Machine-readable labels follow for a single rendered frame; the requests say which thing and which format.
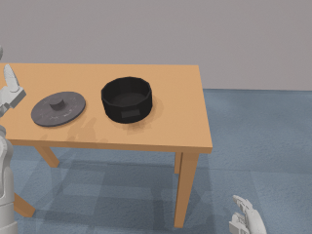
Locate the lid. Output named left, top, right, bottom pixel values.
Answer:
left=30, top=91, right=86, bottom=128

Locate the robot right hand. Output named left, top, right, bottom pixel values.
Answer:
left=229, top=195, right=267, bottom=234

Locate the knob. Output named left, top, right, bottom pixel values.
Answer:
left=49, top=97, right=64, bottom=109

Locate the robot left hand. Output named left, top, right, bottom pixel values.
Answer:
left=0, top=45, right=26, bottom=118

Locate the pot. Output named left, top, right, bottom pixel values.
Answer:
left=100, top=76, right=153, bottom=124

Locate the table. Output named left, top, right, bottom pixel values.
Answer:
left=0, top=62, right=213, bottom=228

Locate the robot left forearm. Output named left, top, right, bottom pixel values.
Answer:
left=0, top=125, right=19, bottom=234

